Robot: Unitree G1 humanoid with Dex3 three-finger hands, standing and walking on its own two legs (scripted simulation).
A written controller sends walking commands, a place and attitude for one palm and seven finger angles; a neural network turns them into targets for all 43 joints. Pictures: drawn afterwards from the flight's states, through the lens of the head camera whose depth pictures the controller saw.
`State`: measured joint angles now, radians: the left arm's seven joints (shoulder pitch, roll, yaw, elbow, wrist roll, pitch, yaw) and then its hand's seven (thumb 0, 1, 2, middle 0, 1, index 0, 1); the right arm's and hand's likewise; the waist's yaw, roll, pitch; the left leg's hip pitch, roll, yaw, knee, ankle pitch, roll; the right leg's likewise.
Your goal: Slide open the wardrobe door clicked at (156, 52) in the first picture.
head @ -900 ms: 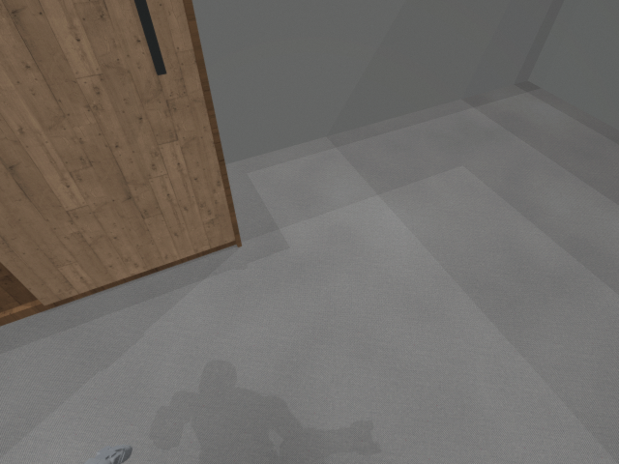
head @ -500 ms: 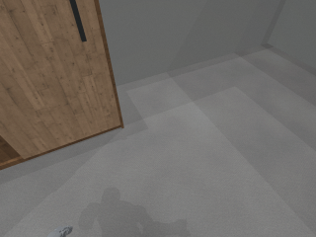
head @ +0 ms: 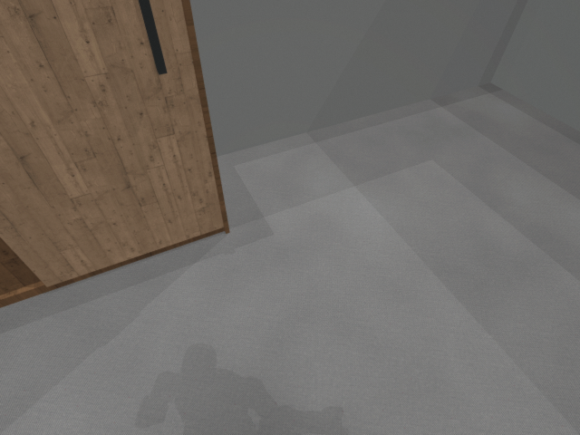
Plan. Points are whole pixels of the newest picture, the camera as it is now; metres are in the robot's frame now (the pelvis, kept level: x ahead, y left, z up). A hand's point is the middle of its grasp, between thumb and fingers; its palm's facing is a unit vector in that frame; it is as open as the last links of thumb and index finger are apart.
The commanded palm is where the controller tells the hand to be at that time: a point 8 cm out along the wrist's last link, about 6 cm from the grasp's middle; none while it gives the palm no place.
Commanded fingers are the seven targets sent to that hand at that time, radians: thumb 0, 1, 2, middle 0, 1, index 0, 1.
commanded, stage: look at it before walking up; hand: right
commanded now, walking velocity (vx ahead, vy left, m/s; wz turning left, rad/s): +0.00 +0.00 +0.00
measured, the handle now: (144, 6) +0.99 +0.42 +0.19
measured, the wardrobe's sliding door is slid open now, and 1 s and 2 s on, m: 0.00 0.00 0.00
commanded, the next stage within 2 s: walk to a spot facing it in 0.54 s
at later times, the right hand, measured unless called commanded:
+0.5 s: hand out of the picture +0.07 -0.24 -0.16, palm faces -0.03 +0.95 -0.32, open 7.3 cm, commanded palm none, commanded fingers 0.00 -0.90 -0.90 0.20 0.30 0.20 0.30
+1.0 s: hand out of the picture +0.07 -0.18 -0.19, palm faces -0.09 +0.97 -0.21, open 7.3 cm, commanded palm none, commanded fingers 0.00 -0.90 -0.90 0.20 0.30 0.20 0.30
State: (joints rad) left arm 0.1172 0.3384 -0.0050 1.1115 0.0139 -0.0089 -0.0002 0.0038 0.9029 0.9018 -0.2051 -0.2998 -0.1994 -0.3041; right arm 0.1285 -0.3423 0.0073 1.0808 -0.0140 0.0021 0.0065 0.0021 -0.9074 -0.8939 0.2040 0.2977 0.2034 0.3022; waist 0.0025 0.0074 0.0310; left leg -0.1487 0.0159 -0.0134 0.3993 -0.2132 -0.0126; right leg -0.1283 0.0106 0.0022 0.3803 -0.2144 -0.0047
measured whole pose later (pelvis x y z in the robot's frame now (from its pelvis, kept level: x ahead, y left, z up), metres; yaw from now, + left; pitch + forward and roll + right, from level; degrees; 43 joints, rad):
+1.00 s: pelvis +0.05 +0.02 -0.03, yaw +7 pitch -1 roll +1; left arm 0.28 0.25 0.03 1.05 0.02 0.00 0.00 0.00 0.90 0.90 -0.21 -0.30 -0.20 -0.30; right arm 0.35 -0.21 -0.04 1.02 -0.03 0.00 0.04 0.00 -0.91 -0.89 0.20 0.30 0.20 0.30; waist -0.02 -0.04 0.02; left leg -0.25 -0.06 -0.02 0.66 -0.40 0.03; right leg -0.22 -0.10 -0.08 0.76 -0.49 0.02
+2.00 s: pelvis +0.26 +0.01 -0.02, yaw +44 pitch +0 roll +0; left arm 0.25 0.24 0.05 0.95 0.02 0.05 0.02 0.01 0.91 0.90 -0.20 -0.30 -0.19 -0.30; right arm 0.10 -0.19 -0.04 0.87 -0.02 0.04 0.00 0.00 -0.91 -0.89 0.20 0.30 0.20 0.30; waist 0.06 -0.02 0.10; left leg -0.33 -0.01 0.01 0.58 -0.25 0.02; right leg -0.48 -0.13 -0.07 1.07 -0.44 0.09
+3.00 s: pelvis +0.29 -0.01 -0.01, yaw +78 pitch +0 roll +1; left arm 0.18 0.23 0.04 0.89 0.02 0.02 0.01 0.00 0.91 0.90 -0.20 -0.30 -0.20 -0.30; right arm 0.22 -0.23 -0.06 0.91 -0.02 0.04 0.02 0.00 -0.91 -0.89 0.20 0.30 0.20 0.30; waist -0.02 0.03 0.03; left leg -0.28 -0.07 -0.10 0.52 -0.24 0.02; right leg -0.30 -0.04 -0.07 0.65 -0.40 0.06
